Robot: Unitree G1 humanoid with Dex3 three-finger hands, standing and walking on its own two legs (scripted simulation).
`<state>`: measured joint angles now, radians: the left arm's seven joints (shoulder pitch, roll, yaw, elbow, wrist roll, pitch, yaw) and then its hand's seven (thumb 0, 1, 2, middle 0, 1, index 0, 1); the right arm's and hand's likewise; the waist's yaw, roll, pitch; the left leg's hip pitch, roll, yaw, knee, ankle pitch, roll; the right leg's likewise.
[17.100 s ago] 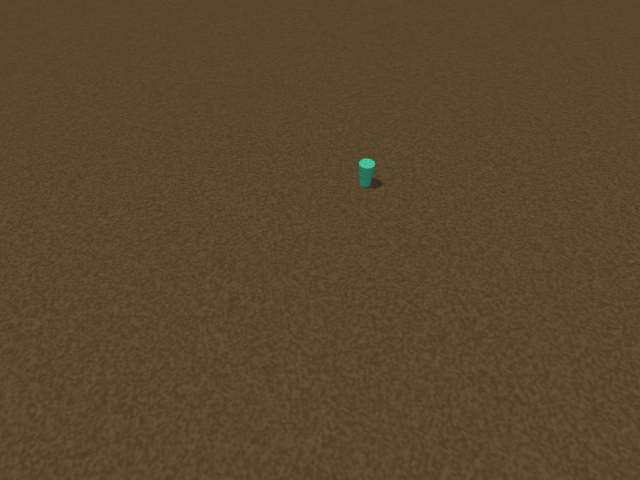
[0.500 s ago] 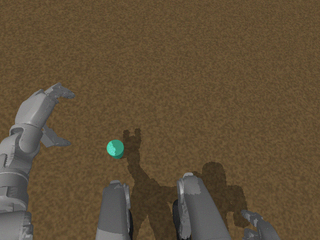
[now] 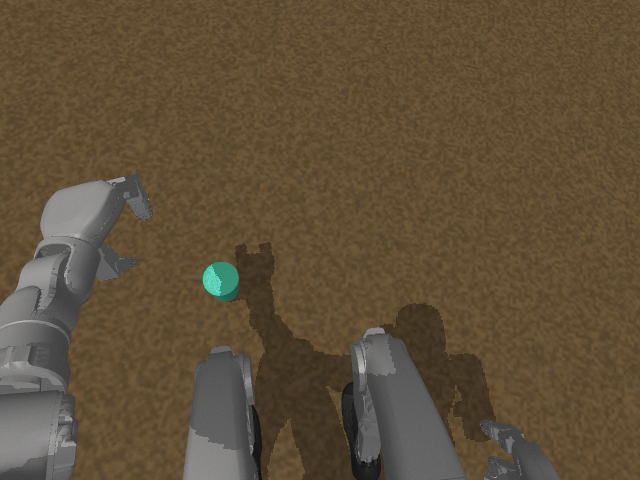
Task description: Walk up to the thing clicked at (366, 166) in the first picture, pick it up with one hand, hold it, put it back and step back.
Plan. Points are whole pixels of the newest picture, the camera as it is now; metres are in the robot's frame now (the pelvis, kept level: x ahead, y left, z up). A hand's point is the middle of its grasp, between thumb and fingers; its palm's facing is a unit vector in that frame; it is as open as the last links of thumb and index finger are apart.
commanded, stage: go down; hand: left
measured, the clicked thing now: (224, 285) +0.46 +0.15 -0.47
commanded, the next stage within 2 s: withdraw in 1.96 s
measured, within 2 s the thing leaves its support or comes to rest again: neither
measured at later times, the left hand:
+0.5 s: hand (123, 242) +0.44 +0.25 -0.13, palm faces -0.37 -0.08 -0.93, open 10.5 cm
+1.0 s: hand (121, 241) +0.44 +0.25 -0.12, palm faces -0.37 -0.08 -0.93, open 10.3 cm
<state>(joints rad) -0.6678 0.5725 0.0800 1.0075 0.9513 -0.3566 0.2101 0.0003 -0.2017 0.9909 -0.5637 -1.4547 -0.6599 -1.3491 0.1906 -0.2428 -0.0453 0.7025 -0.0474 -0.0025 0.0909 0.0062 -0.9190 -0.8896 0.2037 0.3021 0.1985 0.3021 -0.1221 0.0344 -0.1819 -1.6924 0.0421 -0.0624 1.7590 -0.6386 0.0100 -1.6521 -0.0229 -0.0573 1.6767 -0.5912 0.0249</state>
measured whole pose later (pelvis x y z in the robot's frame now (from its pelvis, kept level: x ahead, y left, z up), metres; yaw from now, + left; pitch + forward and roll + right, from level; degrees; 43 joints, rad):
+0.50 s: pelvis -0.01 +0.00 -0.02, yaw -1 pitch +34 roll -6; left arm -0.72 0.58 0.00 1.05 1.10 -0.18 0.24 0.00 -0.31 0.80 -0.54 -1.26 -0.62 -1.17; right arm 0.23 -0.24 -0.05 0.72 -0.02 0.00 0.05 0.01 -0.92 -0.89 0.20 0.30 0.20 0.30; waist -0.15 0.04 -0.19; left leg -1.79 0.04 -0.06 1.83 -0.65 0.01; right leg -1.75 -0.02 -0.05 1.75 -0.60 0.03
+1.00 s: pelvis +0.00 +0.00 -0.01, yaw +0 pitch +34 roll -5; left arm -0.69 0.55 -0.02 0.99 1.09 -0.13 0.23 0.00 -0.31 0.78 -0.59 -1.23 -0.67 -1.14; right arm 0.20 -0.23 -0.05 0.70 -0.01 0.01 0.05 0.01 -0.92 -0.89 0.20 0.30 0.20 0.30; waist -0.13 0.04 -0.18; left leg -1.74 0.04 -0.06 1.80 -0.65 0.01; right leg -1.71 -0.02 -0.05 1.72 -0.60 0.03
